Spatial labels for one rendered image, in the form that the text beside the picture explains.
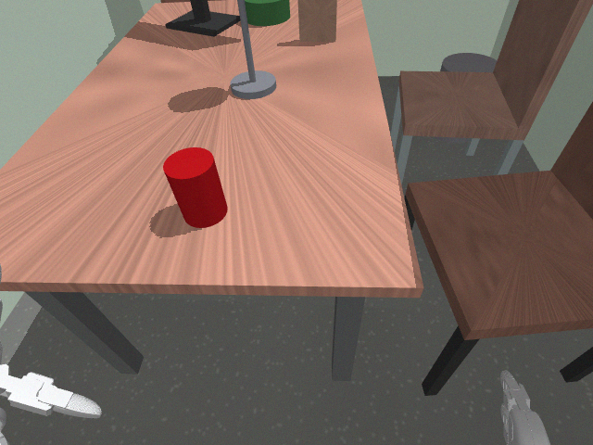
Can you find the right robot hand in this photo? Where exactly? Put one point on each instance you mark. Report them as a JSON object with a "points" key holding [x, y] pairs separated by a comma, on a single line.
{"points": [[521, 425]]}

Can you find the chair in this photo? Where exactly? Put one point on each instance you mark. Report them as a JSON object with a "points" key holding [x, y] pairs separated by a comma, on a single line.
{"points": [[502, 104], [513, 252]]}

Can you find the table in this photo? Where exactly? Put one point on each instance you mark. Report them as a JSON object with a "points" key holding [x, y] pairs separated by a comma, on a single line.
{"points": [[309, 174]]}

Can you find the desk lamp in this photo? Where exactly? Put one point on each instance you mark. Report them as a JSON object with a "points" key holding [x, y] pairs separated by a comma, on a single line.
{"points": [[252, 84]]}

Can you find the left robot hand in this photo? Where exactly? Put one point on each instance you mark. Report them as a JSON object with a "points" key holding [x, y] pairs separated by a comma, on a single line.
{"points": [[38, 393]]}

